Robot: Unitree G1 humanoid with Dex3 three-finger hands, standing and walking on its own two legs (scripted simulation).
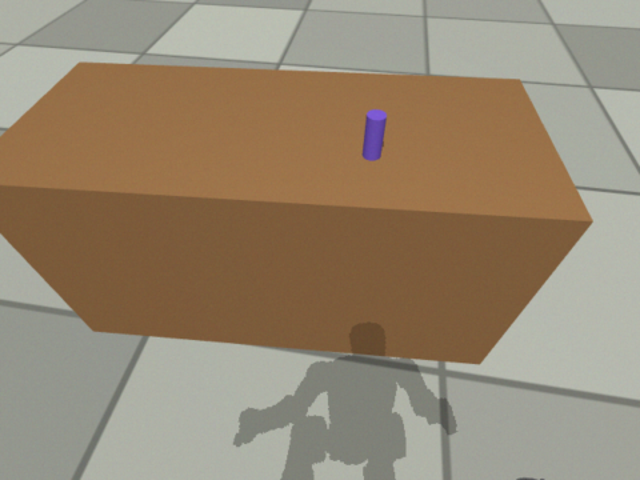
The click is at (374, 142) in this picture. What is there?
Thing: slim round
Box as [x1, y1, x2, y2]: [362, 109, 386, 160]
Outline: 377,109 368,111 366,116 362,154 366,159 369,160 377,159 380,156 386,114 383,111
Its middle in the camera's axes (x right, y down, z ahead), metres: +0.13 -0.22 +0.85
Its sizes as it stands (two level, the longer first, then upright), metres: 0.042 0.042 0.105
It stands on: a support 0.70 m high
